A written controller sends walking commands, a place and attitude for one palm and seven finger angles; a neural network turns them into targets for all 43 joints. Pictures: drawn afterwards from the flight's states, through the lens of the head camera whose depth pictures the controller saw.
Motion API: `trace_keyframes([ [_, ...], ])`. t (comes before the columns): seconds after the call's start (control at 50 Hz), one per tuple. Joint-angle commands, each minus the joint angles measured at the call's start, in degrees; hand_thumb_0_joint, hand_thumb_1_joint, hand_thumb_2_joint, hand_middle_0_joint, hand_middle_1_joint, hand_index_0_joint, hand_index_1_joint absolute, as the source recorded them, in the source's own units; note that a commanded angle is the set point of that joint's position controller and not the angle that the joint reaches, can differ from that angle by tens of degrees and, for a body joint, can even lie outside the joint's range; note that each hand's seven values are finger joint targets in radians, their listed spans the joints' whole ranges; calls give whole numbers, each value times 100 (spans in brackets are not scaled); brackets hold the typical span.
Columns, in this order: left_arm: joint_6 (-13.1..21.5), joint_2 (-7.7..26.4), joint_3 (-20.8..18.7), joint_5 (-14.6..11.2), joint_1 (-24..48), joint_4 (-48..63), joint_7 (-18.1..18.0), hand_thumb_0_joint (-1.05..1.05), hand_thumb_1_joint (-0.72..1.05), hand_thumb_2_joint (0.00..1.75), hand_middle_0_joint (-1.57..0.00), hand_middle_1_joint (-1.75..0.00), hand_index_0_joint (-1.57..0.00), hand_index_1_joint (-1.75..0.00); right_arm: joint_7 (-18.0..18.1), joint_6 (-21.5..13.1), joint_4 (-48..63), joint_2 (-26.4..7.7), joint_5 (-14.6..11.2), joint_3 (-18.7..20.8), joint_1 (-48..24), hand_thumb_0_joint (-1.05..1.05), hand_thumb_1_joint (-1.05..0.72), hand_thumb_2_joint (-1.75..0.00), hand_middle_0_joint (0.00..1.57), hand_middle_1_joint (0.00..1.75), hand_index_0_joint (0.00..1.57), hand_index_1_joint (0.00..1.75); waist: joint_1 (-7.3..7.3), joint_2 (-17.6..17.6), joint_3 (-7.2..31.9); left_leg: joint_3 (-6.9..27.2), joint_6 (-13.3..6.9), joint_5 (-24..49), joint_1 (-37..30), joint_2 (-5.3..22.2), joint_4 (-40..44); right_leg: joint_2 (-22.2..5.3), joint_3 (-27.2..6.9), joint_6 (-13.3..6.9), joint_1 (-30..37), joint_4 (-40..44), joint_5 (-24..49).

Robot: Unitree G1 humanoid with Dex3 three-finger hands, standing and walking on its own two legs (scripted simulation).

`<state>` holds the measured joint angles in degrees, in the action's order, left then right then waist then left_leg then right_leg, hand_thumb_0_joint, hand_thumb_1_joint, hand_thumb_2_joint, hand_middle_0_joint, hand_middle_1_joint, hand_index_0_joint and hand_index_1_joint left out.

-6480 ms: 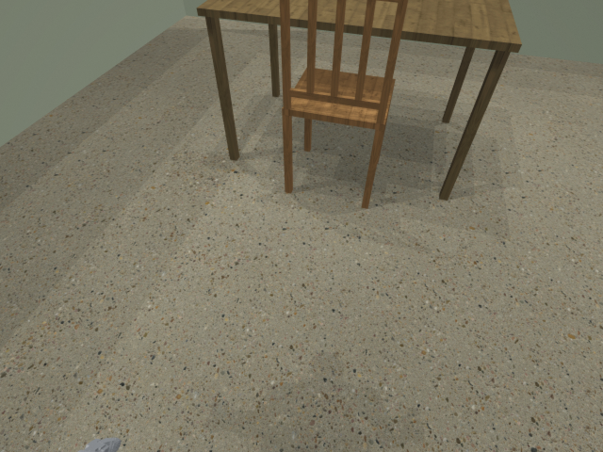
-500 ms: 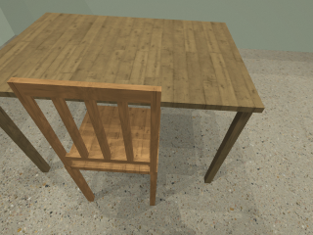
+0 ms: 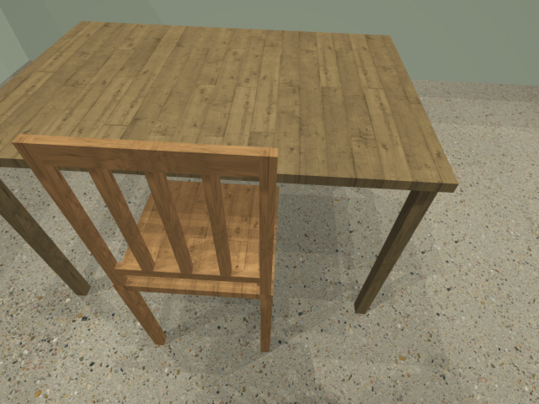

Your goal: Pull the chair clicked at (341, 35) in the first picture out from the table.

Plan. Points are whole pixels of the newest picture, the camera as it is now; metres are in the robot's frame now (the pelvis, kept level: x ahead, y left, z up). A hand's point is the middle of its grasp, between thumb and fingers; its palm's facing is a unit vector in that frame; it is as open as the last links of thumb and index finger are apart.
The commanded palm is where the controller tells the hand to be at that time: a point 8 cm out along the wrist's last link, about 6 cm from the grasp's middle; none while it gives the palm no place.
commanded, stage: raise the hand toward the chair's back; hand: left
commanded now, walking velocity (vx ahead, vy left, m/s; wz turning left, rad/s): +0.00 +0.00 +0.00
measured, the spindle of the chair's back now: (173, 228) +0.44 +0.23 -0.06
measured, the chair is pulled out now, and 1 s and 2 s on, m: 0.00 0.00 0.00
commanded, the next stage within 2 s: none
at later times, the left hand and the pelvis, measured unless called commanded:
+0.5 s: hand out of the picture +0.11 +0.17 -0.08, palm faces +0.11 -0.99 -0.05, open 10.1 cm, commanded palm +0.12 +0.22 -0.06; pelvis -0.07 -0.03 -0.11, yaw +1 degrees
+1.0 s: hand (154, 382) +0.16 +0.18 -0.06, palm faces +0.00 -1.00 -0.06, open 14.4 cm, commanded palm +0.14 +0.24 -0.05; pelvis -0.06 +0.00 -0.10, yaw -1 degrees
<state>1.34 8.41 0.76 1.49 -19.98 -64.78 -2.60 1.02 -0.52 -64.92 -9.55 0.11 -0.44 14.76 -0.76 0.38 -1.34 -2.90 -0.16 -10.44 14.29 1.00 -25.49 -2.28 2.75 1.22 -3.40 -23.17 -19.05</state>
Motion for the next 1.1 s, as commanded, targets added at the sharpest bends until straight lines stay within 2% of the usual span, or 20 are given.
trace_keyframes([
  [0.0,1218,2119,-866,-753,2871,8537,-428,0,85,88,-20,-29,-20,-29,509,-1288,2126,-1071,-244,68,-501,0,-90,-90,20,30,20,30,385,-1121,1884,6,-169,1698,-2045,228,-225,181,204,-247,-1388,-570,1539],
  [0.02,476,562,-204,-739,-64,6803,-462,0,83,87,-19,-29,-19,-29,416,-1652,2256,-968,-235,226,-137,0,-90,-90,20,30,20,30,280,-1055,1510,261,-213,1664,-1684,286,62,271,371,-269,-1741,-1042,741],
  [0.04,318,-115,194,-1014,-451,6386,-350,0,81,86,-19,-29,-19,-29,358,-1726,2123,-975,-347,205,-62,0,-90,-90,20,30,20,30,346,-662,954,381,-165,1279,-998,115,-161,223,418,-233,-1891,-1119,551],
  [0.06,573,-4,156,-1129,82,7046,-228,0,78,85,-19,-28,-19,-28,378,-1762,2467,-1110,-331,282,-223,0,-90,-90,20,30,20,30,330,-602,711,413,-130,721,-518,57,-472,163,431,-170,-1999,-902,712],
  [0.08,847,446,-267,-1060,125,6813,-141,0,76,84,-19,-28,-19,-28,389,-1779,2546,-1245,-213,367,-258,0,-90,-90,20,30,20,30,485,-89,750,411,-134,361,-129,-3,-819,187,412,-144,-2357,-887,625],
  [0.1,1115,375,-368,-1005,-170,6373,0,0,74,83,-18,-27,-18,-27,354,-1753,2704,-1230,-141,393,-253,0,-90,-90,20,30,20,30,496,384,590,414,-117,201,313,-76,-1128,234,494,-138,-2725,-1071,486],
  [0.12,1478,-81,-220,-1044,-490,5725,260,0,71,82,-18,-27,-18,-27,297,-1728,2816,-1177,-57,428,-372,0,-90,-90,20,30,20,30,401,989,535,398,-49,48,855,-51,-1469,295,531,-136,-3266,-1429,275],
  [0.16,2332,-269,-378,-1310,-1402,5131,959,0,67,80,-18,-26,-18,-26,146,-1708,3132,-1115,2,544,-755,0,-90,-90,20,30,20,30,-54,1452,644,350,49,-375,1927,-46,-2021,287,413,-153,-3787,-2097,-17],
  [0.2,3120,199,-968,-1537,-1843,4959,1759,0,62,78,-17,-26,-17,-26,-58,-1651,3472,-1082,-104,638,-958,0,-90,-90,20,30,20,30,-384,897,1024,276,127,-271,2437,-88,-2462,212,134,-273,-3667,-2600,296],
  [0.24,3447,585,-1348,-1665,-1606,5113,2286,0,57,76,-17,-25,-17,-25,-132,-1566,3868,-1099,-163,709,-1083,0,-90,-90,20,30,20,30,-364,524,1447,109,83,-347,2726,-118,-2881,151,-36,-266,-3729,-2946,340],
  [0.28,3174,864,-1613,-1780,-1263,5739,2296,0,53,74,-16,-24,-16,-24,-64,-1376,4268,-1082,-208,695,-1211,0,-90,-90,20,30,20,30,-415,280,1720,-24,5,-700,2973,-177,-3076,109,-301,-201,-3756,-2931,-195],
  [0.32,2988,1033,-1650,-1829,-539,6626,2080,0,48,72,-16,-23,-16,-23,51,-1235,4488,-1034,-185,638,-1150,0,-90,-90,20,30,20,30,-272,-82,1759,40,-53,-992,3040,-129,-3247,143,-468,-189,-4058,-2909,-771],
  [0.38,3354,1097,-1549,-1730,228,8071,1656,0,41,69,-15,-22,-15,-22,209,-1239,4446,-892,-113,605,-854,0,-90,-90,20,30,20,30,-8,-616,2065,184,-146,-957,2806,24,-3573,208,-564,-227,-4458,-3006,-900],
  [0.44,3695,1025,-1073,-1620,767,8452,1674,0,34,66,-14,-21,-14,-21,350,-1336,4206,-927,-41,504,-695,0,-90,-90,20,30,20,30,385,-703,1924,364,-196,-1104,2940,120,-3847,299,-489,-239,-5054,-3133,-1100],
  [0.5,3467,951,-823,-1723,693,7870,2051,0,27,63,-14,-20,-14,-20,438,-1492,4035,-1029,-103,417,-646,0,-90,-90,20,30,20,30,521,-443,1672,454,-207,-1476,3279,146,-3928,335,-532,-213,-5227,-3019,-1541],
  [0.6,2333,1301,-1451,-1937,131,7029,2251,0,15,58,-13,-18,-13,-18,531,-1477,4022,-1032,-210,396,-722,0,-90,-90,20,30,20,30,123,-190,2000,463,-205,-1429,3377,87,-3725,279,-613,-180,-4606,-2753,-1785],
  [0.64,2151,1363,-1721,-2029,61,7391,2118,0,11,56,-12,-18,-12,-18,513,-1441,4062,-966,-203,421,-751,0,-90,-90,20,30,20,30,-17,-120,2399,447,-212,-1012,3137,81,-3632,219,-593,-142,-4199,-2777,-1237],
  [0.7,2178,1301,-1899,-1973,-153,7450,1833,0,4,53,-11,-16,-11,-16,458,-1415,3977,-837,-157,458,-800,0,-90,-90,20,30,20,30,-126,-142,2433,457,-189,-554,2944,93,-3502,253,-345,-141,-4123,-2990,-455],
  [0.82,2672,942,-1455,-1797,-251,7232,1691,0,-10,47,-10,-14,-10,-14,345,-1454,3838,-903,-130,518,-633,0,-90,-90,20,30,20,30,128,54,2006,465,-176,-692,2931,99,-3382,291,-87,-139,-4587,-3096,-557],
  [1.08,2730,1130,-1421,-1704,-48,7712,1517,0,-41,34,-7,-9,-7,-9,331,-1399,3998,-1046,-140,478,-531,0,-90,-90,20,30,20,30,143,-532,2254,589,-135,-833,2286,134,-3049,342,182,-226,-4682,-3171,-622],
])
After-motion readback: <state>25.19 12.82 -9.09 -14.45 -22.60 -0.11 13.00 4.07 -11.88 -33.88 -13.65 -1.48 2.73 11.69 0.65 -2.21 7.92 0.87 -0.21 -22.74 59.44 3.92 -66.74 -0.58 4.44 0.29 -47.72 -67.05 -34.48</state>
